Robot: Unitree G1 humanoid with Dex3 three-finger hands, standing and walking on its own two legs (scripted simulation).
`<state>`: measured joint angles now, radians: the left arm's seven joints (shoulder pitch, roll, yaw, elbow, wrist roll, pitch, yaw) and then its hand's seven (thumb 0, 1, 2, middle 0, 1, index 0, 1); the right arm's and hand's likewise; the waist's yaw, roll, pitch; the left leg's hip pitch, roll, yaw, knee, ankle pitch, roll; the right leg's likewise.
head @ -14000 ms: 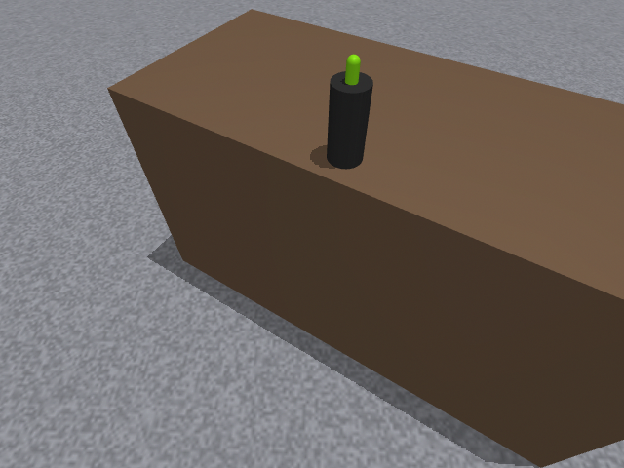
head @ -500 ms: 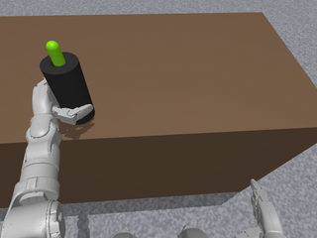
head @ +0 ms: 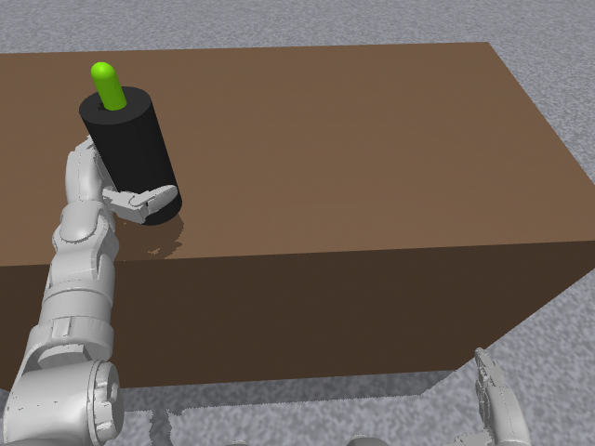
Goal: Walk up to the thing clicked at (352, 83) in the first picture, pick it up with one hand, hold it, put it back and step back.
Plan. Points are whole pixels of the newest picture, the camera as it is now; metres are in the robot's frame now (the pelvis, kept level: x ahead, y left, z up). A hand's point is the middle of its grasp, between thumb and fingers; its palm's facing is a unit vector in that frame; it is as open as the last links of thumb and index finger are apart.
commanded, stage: lift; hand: left
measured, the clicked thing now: (132, 147) +0.44 +0.19 +0.17
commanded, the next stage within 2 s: hold in 1.32 s
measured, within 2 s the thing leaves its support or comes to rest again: neither
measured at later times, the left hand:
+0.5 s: hand (129, 158) +0.42 +0.19 +0.17, palm faces +0.18 -0.98 -0.05, open 10.8 cm
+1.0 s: hand (104, 150) +0.36 +0.18 +0.24, palm faces +0.17 -0.98 -0.05, open 10.8 cm
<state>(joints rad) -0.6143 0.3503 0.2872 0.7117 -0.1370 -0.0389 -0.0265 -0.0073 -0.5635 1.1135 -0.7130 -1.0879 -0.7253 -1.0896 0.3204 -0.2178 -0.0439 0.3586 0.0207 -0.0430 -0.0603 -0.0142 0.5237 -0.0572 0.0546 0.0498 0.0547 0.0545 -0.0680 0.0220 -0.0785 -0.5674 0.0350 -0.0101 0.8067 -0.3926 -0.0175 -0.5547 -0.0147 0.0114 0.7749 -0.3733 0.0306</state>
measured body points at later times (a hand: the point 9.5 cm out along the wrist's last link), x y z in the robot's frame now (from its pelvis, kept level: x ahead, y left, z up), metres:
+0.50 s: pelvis +0.01 +0.00 +0.01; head +0.02 -0.01 +0.46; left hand +0.40 +0.24 +0.18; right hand +0.16 -0.25 -0.05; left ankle +0.00 +0.13 -0.71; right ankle +0.01 -0.14 -0.71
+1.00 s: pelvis +0.00 -0.01 +0.02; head -0.02 -0.04 +0.47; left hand +0.34 +0.23 +0.24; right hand +0.17 -0.26 -0.06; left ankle +0.00 +0.13 -0.71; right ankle +0.01 -0.14 -0.71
